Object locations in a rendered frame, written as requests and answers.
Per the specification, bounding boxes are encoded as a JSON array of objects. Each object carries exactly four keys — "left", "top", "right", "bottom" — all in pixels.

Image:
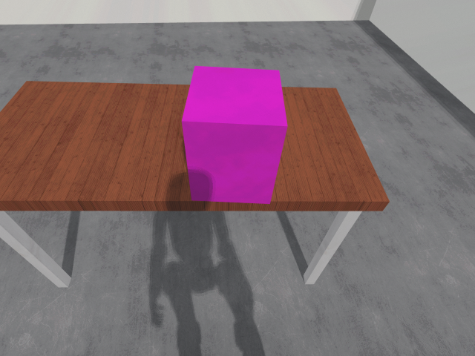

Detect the table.
[{"left": 0, "top": 81, "right": 390, "bottom": 287}]

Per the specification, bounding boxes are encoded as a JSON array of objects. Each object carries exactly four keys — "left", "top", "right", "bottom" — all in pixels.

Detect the carton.
[{"left": 182, "top": 66, "right": 288, "bottom": 204}]

